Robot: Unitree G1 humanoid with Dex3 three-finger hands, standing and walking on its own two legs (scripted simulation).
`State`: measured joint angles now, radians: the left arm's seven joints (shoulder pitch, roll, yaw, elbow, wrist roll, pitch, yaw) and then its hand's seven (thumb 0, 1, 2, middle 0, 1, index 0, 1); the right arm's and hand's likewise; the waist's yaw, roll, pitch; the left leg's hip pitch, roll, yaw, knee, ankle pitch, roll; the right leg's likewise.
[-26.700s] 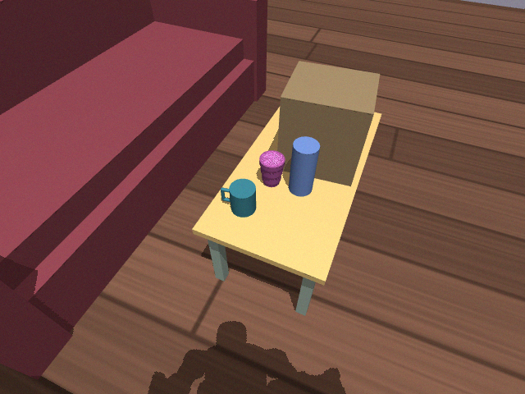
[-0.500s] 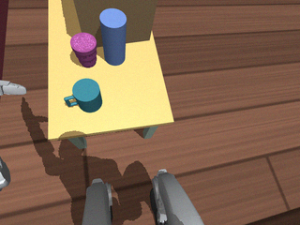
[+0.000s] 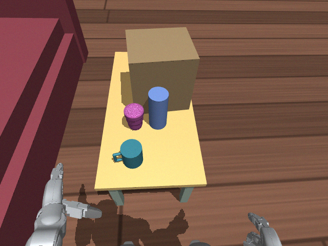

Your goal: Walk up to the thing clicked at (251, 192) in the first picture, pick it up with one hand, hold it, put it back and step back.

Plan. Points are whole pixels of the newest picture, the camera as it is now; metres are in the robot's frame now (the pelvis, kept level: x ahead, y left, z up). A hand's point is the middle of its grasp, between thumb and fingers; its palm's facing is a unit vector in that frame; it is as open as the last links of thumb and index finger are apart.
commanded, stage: home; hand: left
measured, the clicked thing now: (128, 155) +0.51 +0.13 -0.30
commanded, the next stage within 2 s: none
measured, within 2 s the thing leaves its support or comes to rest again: neither
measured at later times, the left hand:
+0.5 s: hand (88, 241) +0.17 +0.17 -0.06, palm faces +0.15 -0.95 -0.28, open 17.2 cm
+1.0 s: hand (92, 241) +0.17 +0.16 -0.06, palm faces +0.13 -0.95 -0.28, open 17.4 cm
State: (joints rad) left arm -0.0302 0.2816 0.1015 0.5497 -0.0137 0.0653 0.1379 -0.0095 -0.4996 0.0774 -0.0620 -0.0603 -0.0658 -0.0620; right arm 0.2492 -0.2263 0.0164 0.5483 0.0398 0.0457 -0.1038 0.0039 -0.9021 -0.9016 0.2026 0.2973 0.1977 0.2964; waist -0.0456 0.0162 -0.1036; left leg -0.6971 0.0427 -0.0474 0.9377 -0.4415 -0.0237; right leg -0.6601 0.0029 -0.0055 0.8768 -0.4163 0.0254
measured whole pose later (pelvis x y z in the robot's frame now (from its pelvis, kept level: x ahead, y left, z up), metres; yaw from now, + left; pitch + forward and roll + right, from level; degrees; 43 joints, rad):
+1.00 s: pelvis +0.00 -0.02 +0.00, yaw +1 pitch +8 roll -1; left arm 0.46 0.20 -0.01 0.02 -0.02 0.21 0.14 -0.01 -0.52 0.07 -0.05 -0.06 -0.06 -0.06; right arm 0.27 -0.21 0.01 0.50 0.02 -0.10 -0.15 0.01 -0.90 -0.90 0.20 0.30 0.20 0.30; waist -0.02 0.03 -0.09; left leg -0.63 0.04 -0.06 0.95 -0.45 -0.05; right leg -0.61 0.00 -0.02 0.93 -0.46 0.00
